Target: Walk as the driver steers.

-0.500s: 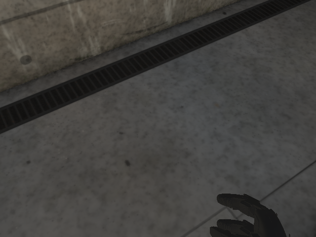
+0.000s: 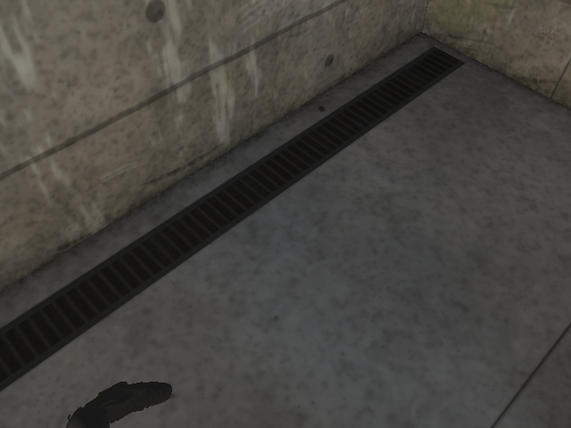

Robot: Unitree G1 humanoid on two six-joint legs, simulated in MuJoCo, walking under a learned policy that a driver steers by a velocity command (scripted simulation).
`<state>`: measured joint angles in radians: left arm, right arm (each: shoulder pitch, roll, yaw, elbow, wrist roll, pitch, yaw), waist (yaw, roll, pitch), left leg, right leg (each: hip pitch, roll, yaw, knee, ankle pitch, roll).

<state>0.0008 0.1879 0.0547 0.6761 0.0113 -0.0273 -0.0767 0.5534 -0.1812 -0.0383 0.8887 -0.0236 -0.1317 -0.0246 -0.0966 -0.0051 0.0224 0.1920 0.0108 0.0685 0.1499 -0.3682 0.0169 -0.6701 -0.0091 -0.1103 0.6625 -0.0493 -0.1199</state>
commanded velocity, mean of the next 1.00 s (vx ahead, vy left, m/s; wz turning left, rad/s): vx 0.48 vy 0.00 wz -0.02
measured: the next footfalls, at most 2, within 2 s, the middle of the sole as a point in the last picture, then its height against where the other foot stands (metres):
right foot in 0.06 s outside the picture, level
left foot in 0.58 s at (226, 396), level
